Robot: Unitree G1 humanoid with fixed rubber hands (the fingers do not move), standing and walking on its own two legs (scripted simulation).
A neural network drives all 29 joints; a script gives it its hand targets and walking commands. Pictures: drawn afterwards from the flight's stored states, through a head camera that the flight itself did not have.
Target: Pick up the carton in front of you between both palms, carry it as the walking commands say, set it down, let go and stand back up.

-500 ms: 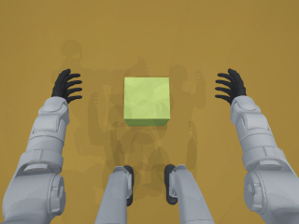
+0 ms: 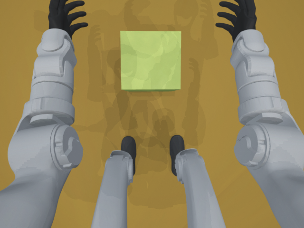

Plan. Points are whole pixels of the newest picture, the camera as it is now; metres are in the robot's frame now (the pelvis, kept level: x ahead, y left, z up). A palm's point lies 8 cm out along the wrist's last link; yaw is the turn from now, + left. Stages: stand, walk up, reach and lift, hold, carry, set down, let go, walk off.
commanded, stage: reach and lift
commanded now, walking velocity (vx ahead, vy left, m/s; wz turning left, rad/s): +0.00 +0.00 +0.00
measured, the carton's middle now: (150, 66) +0.52 +0.00 -0.51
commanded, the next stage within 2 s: none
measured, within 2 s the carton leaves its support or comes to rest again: leaves its support in 1.64 s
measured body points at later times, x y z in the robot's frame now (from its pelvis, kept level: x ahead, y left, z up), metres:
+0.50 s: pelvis -0.05 -0.01 -0.22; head +0.32 +0.00 +0.03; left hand +0.53 +0.20 -0.38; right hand +0.53 -0.19 -0.38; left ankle +0.06 +0.12 -0.60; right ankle +0.06 -0.13 -0.60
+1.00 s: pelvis -0.04 +0.00 -0.27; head +0.34 +0.00 -0.05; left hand +0.54 +0.19 -0.45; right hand +0.55 -0.17 -0.45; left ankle +0.06 +0.12 -0.60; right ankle +0.06 -0.13 -0.60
